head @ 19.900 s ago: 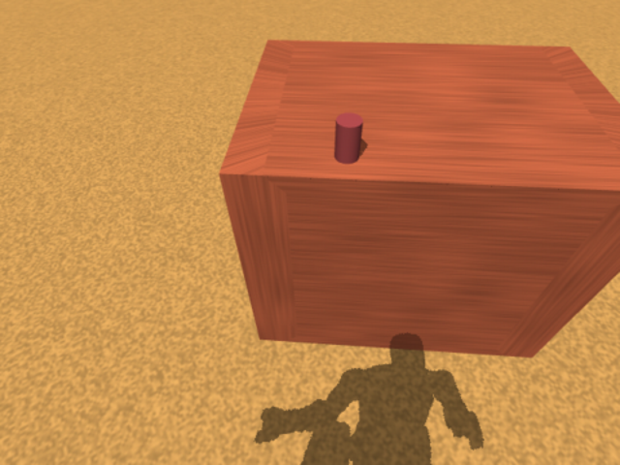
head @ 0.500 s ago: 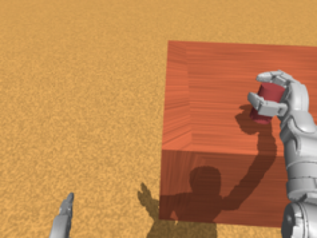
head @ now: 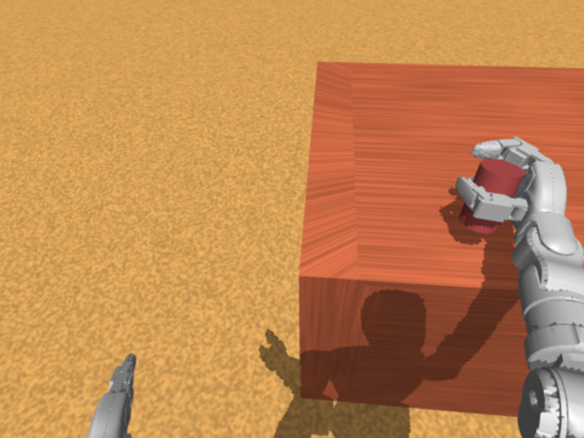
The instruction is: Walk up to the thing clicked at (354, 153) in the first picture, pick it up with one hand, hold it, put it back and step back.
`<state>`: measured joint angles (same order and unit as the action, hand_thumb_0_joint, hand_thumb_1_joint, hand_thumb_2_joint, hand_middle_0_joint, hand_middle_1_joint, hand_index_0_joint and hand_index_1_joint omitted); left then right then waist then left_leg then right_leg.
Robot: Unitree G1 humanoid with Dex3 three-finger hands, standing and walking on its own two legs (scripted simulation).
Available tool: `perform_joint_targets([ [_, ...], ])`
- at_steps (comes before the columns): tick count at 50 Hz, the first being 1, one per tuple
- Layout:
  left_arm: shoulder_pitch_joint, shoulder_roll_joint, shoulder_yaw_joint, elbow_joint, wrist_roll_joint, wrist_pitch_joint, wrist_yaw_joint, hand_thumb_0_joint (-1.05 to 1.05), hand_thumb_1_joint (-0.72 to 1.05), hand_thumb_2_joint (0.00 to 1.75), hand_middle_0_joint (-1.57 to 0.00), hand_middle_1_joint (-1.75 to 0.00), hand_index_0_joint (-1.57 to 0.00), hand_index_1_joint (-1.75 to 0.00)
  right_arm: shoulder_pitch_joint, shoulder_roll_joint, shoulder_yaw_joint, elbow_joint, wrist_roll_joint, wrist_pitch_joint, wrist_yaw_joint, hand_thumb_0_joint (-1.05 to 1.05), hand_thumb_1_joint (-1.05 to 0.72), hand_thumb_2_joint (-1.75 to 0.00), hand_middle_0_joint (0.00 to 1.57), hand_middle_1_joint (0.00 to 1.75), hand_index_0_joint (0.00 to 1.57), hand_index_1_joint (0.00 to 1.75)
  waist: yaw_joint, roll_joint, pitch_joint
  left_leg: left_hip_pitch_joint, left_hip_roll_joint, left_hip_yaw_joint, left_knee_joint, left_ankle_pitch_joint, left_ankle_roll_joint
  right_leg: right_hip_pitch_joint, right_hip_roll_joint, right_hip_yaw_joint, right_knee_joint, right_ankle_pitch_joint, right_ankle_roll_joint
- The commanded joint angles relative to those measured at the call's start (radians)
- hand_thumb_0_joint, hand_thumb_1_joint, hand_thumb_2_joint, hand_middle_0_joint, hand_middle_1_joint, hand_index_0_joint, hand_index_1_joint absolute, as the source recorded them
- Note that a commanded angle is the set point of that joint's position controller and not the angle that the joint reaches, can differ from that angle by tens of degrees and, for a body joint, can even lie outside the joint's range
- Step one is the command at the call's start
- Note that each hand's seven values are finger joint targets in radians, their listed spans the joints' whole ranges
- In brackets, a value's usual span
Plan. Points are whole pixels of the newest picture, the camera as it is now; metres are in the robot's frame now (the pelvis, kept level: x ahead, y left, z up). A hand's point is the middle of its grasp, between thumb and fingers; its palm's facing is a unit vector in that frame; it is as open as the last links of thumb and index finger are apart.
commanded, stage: lower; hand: right
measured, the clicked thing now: (489, 196) +0.44 -0.21 +0.10
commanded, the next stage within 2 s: loosen in 0.92 s
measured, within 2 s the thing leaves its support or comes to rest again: rests again in 1.38 s
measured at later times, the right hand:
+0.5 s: hand (473, 205) +0.45 -0.20 +0.08, palm faces +0.16 +0.99 +0.01, open 7.4 cm
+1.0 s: hand (471, 212) +0.45 -0.20 +0.05, palm faces +0.16 +0.99 +0.02, open 7.4 cm
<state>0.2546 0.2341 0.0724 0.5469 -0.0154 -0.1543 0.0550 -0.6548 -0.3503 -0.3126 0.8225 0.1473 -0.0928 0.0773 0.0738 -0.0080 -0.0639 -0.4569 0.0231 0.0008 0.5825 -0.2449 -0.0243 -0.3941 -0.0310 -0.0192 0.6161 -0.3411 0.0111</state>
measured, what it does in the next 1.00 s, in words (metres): stands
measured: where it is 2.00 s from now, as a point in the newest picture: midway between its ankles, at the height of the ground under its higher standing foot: outside the picture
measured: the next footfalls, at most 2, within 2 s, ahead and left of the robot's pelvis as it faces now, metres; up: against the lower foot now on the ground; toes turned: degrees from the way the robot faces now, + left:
none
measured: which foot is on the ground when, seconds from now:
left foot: down 0.00-1.00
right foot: down 0.00-1.00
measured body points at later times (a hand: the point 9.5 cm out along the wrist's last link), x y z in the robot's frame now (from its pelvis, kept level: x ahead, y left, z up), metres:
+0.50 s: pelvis -0.01 +0.00 -0.02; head +0.05 -0.01 +0.43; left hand +0.14 +0.27 -0.07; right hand +0.43 -0.25 +0.08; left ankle +0.03 +0.14 -0.73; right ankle -0.02 -0.12 -0.73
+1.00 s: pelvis -0.02 +0.00 -0.03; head +0.05 -0.02 +0.41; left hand +0.13 +0.27 -0.07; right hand +0.44 -0.26 +0.06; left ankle +0.03 +0.14 -0.73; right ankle -0.02 -0.12 -0.73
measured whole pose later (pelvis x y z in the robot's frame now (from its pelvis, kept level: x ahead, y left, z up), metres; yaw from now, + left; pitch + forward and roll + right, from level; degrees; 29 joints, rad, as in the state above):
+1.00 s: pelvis -0.02 +0.00 -0.03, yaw +0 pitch +14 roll +1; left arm 0.33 0.24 0.05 0.30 0.02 -0.13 0.02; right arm -0.74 -0.40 -0.39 1.04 0.10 -0.33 0.09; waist 0.14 0.01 -0.11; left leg -0.76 0.02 0.00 0.83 -0.32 -0.03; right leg -0.70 -0.04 -0.01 0.90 -0.44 0.01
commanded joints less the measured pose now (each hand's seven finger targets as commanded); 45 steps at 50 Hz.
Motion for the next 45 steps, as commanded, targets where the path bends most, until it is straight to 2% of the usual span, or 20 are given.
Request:
perform_joint_targets([
  [1, -0.066, 0.151, 0.061, -0.196, 0.001, -0.046, 0.012, 0.00, -0.53, 0.05, -0.05, -0.05, -0.05, -0.05, -0.472, -0.231, -0.045, -0.243, 0.013, -0.127, 0.008, 0.00, -0.47, -1.28, 1.33, 1.39, 1.35, 1.39, 0.013, -0.032, -0.392, 0.168, -0.025, 0.019, -0.012, 0.298, 0.023, 0.122, 0.015, 0.005, -0.036, 0.334, -0.011],
  [2, -0.054, 0.146, 0.049, -0.209, 0.002, -0.045, 0.010, 0.00, -0.54, 0.05, -0.05, -0.05, -0.05, -0.05, -0.482, -0.205, -0.031, -0.281, 0.016, -0.135, 0.011, 0.00, -0.48, -1.29, 1.35, 1.41, 1.36, 1.41, 0.012, -0.039, -0.426, 0.173, -0.028, 0.023, 0.001, 0.327, 0.027, 0.149, 0.011, 0.010, -0.030, 0.390, -0.004],
  [4, 0.009, 0.190, 0.096, -0.178, 0.002, -0.034, 0.016, 0.00, -0.54, 0.06, -0.05, -0.05, -0.05, -0.05, -0.467, -0.266, -0.073, -0.257, 0.014, -0.146, 0.004, 0.00, -0.49, -1.32, 1.37, 1.43, 1.39, 1.43, 0.017, -0.041, -0.427, 0.169, -0.027, 0.020, 0.007, 0.353, 0.026, 0.141, 0.016, 0.007, -0.013, 0.415, -0.006],
  [7, -0.030, 0.137, 0.054, -0.200, 0.006, -0.035, 0.006, 0.00, -0.54, 0.06, -0.05, -0.05, -0.05, -0.05, -0.462, -0.221, -0.056, -0.231, 0.008, -0.165, -0.004, 0.00, -0.49, -1.33, 1.38, 1.45, 1.40, 1.45, 0.008, -0.056, -0.391, 0.154, -0.024, 0.014, 0.019, 0.328, 0.029, 0.081, 0.017, 0.004, 0.000, 0.380, -0.005],
  [9, -0.050, 0.131, 0.041, -0.233, 0.005, -0.036, 0.004, 0.00, -0.55, 0.06, -0.05, -0.05, -0.05, -0.05, -0.507, -0.255, -0.063, -0.262, 0.003, -0.191, -0.008, 0.00, -0.49, -1.33, 1.38, 1.45, 1.40, 1.45, 0.007, -0.053, -0.434, 0.155, -0.026, 0.014, 0.031, 0.315, 0.027, 0.079, 0.014, 0.007, 0.013, 0.367, -0.007],
  [11, 0.022, 0.131, 0.047, -0.178, 0.007, -0.028, 0.003, 0.00, -0.54, 0.06, -0.05, -0.05, -0.05, -0.05, -0.431, -0.227, -0.057, -0.160, -0.001, -0.194, -0.003, 0.00, -0.50, -1.35, 1.40, 1.47, 1.42, 1.47, 0.021, -0.045, -0.358, 0.110, -0.026, 0.015, 0.034, 0.280, 0.029, 0.028, 0.015, 0.009, 0.013, 0.315, -0.009],
  [12, -0.047, 0.115, 0.018, -0.268, 0.005, -0.035, 0.000, 0.00, -0.54, 0.06, -0.05, -0.05, -0.05, -0.05, -0.485, -0.230, -0.050, -0.241, 0.000, -0.208, -0.002, 0.00, -0.50, -1.36, 1.40, 1.48, 1.43, 1.48, 0.014, -0.055, -0.432, 0.141, -0.024, 0.011, 0.036, 0.283, 0.027, 0.054, 0.015, 0.008, 0.015, 0.318, -0.010],
  [15, 0.028, 0.173, 0.083, -0.210, 0.010, -0.028, 0.009, 0.00, -0.54, 0.05, -0.05, -0.05, -0.05, -0.05, -0.451, -0.257, -0.074, -0.133, -0.004, -0.214, -0.004, 0.00, -0.49, -1.37, 1.41, 1.49, 1.43, 1.49, 0.037, -0.033, -0.393, 0.102, -0.025, 0.013, 0.048, 0.270, 0.023, 0.028, 0.018, 0.008, 0.032, 0.287, -0.015],
  [16, 0.031, 0.143, 0.049, -0.220, 0.010, -0.029, 0.002, 0.00, -0.54, 0.06, -0.05, -0.05, -0.05, -0.05, -0.435, -0.205, -0.049, -0.121, 0.002, -0.214, 0.004, 0.00, -0.48, -1.38, 1.41, 1.50, 1.44, 1.50, 0.038, -0.032, -0.373, 0.085, -0.028, 0.016, 0.051, 0.261, 0.025, 0.015, 0.014, 0.013, 0.032, 0.292, -0.013],
  [18, -0.038, 0.149, 0.055, -0.296, 0.010, -0.038, 0.005, 0.00, -0.55, 0.06, -0.05, -0.05, -0.05, -0.05, -0.518, -0.262, -0.072, -0.185, -0.010, -0.240, -0.002, 0.00, -0.47, -1.37, 1.40, 1.49, 1.43, 1.50, 0.035, -0.058, -0.462, 0.106, -0.023, 0.009, 0.067, 0.283, 0.025, 0.034, 0.016, 0.009, 0.050, 0.308, -0.013],
  [20, -0.001, 0.124, 0.030, -0.265, 0.009, -0.032, -0.001, 0.00, -0.55, 0.06, -0.05, -0.05, -0.05, -0.05, -0.484, -0.244, -0.061, -0.130, -0.009, -0.247, 0.004, 0.00, -0.47, -1.38, 1.41, 1.50, 1.43, 1.50, 0.032, -0.031, -0.415, 0.107, -0.021, 0.008, 0.077, 0.275, 0.023, -0.019, 0.020, 0.008, 0.059, 0.283, -0.016],
  [24, -0.004, 0.187, 0.087, -0.299, 0.015, -0.033, 0.003, 0.00, -0.54, 0.06, -0.05, -0.05, -0.05, -0.05, -0.508, -0.275, -0.081, -0.096, -0.021, -0.256, 0.000, 0.00, -0.47, -1.37, 1.40, 1.49, 1.43, 1.49, 0.051, -0.061, -0.452, 0.033, -0.029, 0.011, 0.095, 0.248, 0.025, 0.017, 0.014, 0.017, 0.078, 0.292, -0.012],
  [25, 0.036, 0.159, 0.063, -0.280, 0.017, -0.030, -0.003, 0.00, -0.55, 0.06, -0.05, -0.05, -0.05, -0.05, -0.510, -0.240, -0.061, -0.085, -0.018, -0.260, 0.003, 0.00, -0.48, -1.36, 1.39, 1.48, 1.41, 1.48, 0.053, -0.051, -0.411, 0.021, -0.030, 0.016, 0.096, 0.234, 0.025, -0.009, 0.013, 0.019, 0.078, 0.277, -0.012],
  [32, 0.047, 0.122, 0.027, -0.323, 0.019, -0.031, -0.013, 0.00, -0.55, 0.06, -0.05, -0.05, -0.05, -0.05, -0.515, -0.259, -0.082, -0.056, -0.022, -0.283, 0.010, 0.00, -0.46, -1.33, 1.35, 1.44, 1.38, 1.44, 0.043, -0.065, -0.434, 0.006, -0.030, 0.014, 0.127, 0.214, 0.028, -0.054, 0.014, 0.021, 0.108, 0.266, -0.009],
  [34, 0.020, 0.170, 0.066, -0.366, 0.018, -0.030, -0.007, 0.00, -0.55, 0.06, -0.05, -0.05, -0.05, -0.05, -0.549, -0.307, -0.101, -0.095, -0.029, -0.292, 0.006, 0.00, -0.45, -1.33, 1.36, 1.45, 1.38, 1.45, 0.046, -0.063, -0.492, 0.017, -0.029, 0.009, 0.136, 0.227, 0.026, -0.039, 0.015, 0.020, 0.118, 0.265, -0.012],
  [38, 0.072, 0.139, 0.049, -0.322, 0.024, -0.027, -0.015, 0.00, -0.55, 0.06, -0.05, -0.05, -0.05, -0.05, -0.515, -0.269, -0.093, -0.010, -0.030, -0.293, 0.010, 0.00, -0.46, -1.34, 1.36, 1.45, 1.39, 1.45, 0.054, -0.085, -0.417, -0.054, -0.032, 0.012, 0.150, 0.188, 0.029, -0.087, 0.014, 0.021, 0.133, 0.235, -0.009],
  [40, 0.013, 0.167, 0.061, -0.429, 0.028, -0.035, -0.012, 0.00, -0.55, 0.06, -0.05, -0.05, -0.05, -0.05, -0.579, -0.292, -0.094, -0.072, -0.037, -0.306, 0.008, 0.00, -0.46, -1.32, 1.35, 1.43, 1.37, 1.43, 0.065, -0.063, -0.494, -0.038, -0.035, 0.018, 0.156, 0.181, 0.028, -0.066, 0.010, 0.030, 0.136, 0.231, -0.011],
  [42, 0.053, 0.139, 0.031, -0.380, 0.029, -0.028, -0.016, 0.00, -0.54, 0.05, -0.05, -0.05, -0.05, -0.05, -0.546, -0.295, -0.095, -0.023, -0.041, -0.306, 0.005, 0.00, -0.46, -1.33, 1.35, 1.43, 1.37, 1.43, 0.043, -0.082, -0.424, -0.059, -0.033, 0.017, 0.156, 0.140, 0.028, -0.106, 0.013, 0.023, 0.136, 0.180, -0.011],
  [44, 0.068, 0.129, 0.032, -0.390, 0.028, -0.029, -0.021, 0.00, -0.54, 0.05, -0.05, -0.05, -0.05, -0.05, -0.552, -0.254, -0.083, -0.042, -0.030, -0.310, 0.014, 0.00, -0.44, -1.31, 1.33, 1.42, 1.36, 1.42, 0.056, -0.095, -0.461, -0.069, -0.035, 0.015, 0.170, 0.154, 0.030, -0.094, 0.012, 0.029, 0.148, 0.207, -0.009],
  [45, 0.053, 0.164, 0.061, -0.413, 0.029, -0.032, -0.014, 0.00, -0.55, 0.06, -0.05, -0.05, -0.05, -0.05, -0.545, -0.295, -0.106, -0.024, -0.036, -0.310, 0.013, 0.00, -0.46, -1.31, 1.33, 1.41, 1.35, 1.41, 0.070, -0.062, -0.483, -0.063, -0.037, 0.017, 0.173, 0.171, 0.027, -0.086, 0.011, 0.030, 0.160, 0.219, -0.012],
])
